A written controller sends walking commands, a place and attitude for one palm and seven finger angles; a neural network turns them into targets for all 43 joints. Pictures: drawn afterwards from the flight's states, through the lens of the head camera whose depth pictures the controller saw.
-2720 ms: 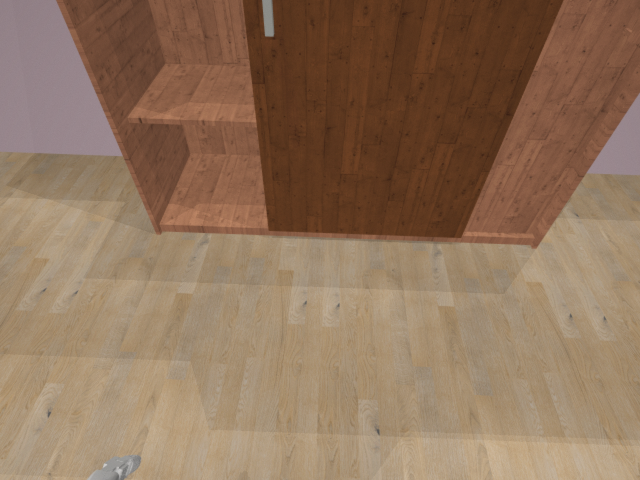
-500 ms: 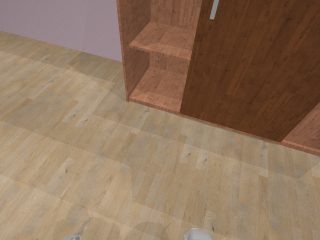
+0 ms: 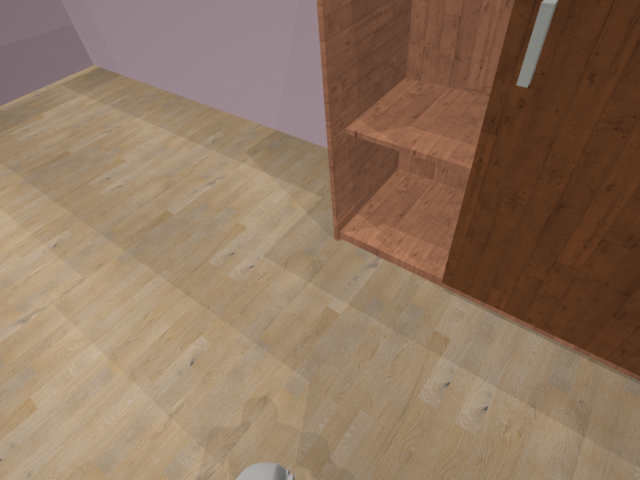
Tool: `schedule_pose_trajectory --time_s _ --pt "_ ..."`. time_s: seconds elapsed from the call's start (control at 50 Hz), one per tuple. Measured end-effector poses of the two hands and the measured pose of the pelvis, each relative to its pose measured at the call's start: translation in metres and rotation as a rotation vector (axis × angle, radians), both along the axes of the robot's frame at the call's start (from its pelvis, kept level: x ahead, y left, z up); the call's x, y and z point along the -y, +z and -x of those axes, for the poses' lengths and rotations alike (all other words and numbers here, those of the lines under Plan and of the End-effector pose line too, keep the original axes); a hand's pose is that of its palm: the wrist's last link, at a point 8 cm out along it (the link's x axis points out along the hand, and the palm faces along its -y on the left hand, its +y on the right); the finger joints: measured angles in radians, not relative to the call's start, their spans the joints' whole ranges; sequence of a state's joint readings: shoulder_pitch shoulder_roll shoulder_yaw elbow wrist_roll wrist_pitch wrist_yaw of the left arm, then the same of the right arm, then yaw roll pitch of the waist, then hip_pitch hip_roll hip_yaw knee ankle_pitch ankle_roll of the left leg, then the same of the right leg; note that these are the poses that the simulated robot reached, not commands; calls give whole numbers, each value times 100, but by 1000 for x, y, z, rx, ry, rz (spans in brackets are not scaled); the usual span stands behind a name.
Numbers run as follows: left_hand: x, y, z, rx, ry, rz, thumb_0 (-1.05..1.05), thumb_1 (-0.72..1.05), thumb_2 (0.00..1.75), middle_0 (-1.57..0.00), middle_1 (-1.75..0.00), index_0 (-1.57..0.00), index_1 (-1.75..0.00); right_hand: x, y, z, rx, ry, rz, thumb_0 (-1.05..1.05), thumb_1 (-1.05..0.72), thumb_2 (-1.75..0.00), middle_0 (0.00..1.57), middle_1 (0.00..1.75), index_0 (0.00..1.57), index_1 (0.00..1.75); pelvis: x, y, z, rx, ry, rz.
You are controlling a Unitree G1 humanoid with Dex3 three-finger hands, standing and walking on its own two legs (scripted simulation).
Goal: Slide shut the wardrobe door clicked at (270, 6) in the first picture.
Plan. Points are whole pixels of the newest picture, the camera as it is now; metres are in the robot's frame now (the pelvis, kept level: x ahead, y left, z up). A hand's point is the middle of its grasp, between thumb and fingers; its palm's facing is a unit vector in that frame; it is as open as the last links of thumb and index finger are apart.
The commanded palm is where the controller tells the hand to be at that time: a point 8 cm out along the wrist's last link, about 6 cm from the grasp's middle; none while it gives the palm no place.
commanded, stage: walk to a spot facing it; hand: right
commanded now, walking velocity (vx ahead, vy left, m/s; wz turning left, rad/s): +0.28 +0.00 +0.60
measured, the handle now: (538, 42) +0.84 -0.42 +0.15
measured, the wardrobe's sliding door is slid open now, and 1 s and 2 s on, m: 0.47 0.47 0.47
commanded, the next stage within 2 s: none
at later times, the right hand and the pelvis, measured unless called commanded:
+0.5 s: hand (412, 377) +0.33 -0.13 -0.19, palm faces -0.27 +0.95 -0.16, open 7.3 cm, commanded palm none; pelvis +0.18 +0.00 -0.03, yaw +16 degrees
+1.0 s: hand (454, 317) +0.44 -0.23 -0.18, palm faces -0.46 +0.86 -0.21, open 7.4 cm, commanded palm none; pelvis +0.28 -0.07 +0.00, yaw +35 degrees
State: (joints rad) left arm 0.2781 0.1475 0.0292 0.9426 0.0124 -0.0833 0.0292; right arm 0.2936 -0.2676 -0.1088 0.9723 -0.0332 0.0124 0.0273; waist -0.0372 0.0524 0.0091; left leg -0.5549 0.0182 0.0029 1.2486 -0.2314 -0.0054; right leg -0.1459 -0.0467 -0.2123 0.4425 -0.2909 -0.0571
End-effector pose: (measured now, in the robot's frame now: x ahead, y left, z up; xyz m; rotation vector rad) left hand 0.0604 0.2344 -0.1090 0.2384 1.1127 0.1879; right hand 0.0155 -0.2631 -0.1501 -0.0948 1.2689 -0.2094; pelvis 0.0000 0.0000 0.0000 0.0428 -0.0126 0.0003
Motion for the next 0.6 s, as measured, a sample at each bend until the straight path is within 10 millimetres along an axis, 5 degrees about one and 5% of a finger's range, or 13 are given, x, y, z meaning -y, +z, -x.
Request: schedule_pose_trajectory --time_s 0.14,0.24,0.34,0.44,0.6 --pt "11 -8 69 -238 187 -12 0 93 89 -20 -30 -20 -30 7 5 -122 83 141 -6 0 -91 -90 19 30 20 30 19 -2 -46 -7 86 5" --pt "42 -13 99 -390 296 45 0 92 89 -20 -30 -20 -30 -20 -1 -194 82 250 -50 0 -91 -90 19 30 20 30 22 -7 -83 -12 138 1" --pt "69 -20 100 -500 403 127 0 91 89 -20 -30 -20 -30 -62 -12 -264 96 364 -85 0 -91 -90 20 30 20 30 13 -17 -122 -17 201 3" --pt "64 -43 59 -505 456 182 1 91 89 -20 -30 -20 -30 -85 -20 -312 150 396 -76 0 -91 -90 20 30 20 30 -3 -32 -163 -7 250 34" --pt "7 -43 -107 -104 432 104 1 93 89 -20 -30 -20 -30 -54 3 -336 45 449 48 -1 -92 -90 20 30 21 30 4 -15 -200 -5 356 37"
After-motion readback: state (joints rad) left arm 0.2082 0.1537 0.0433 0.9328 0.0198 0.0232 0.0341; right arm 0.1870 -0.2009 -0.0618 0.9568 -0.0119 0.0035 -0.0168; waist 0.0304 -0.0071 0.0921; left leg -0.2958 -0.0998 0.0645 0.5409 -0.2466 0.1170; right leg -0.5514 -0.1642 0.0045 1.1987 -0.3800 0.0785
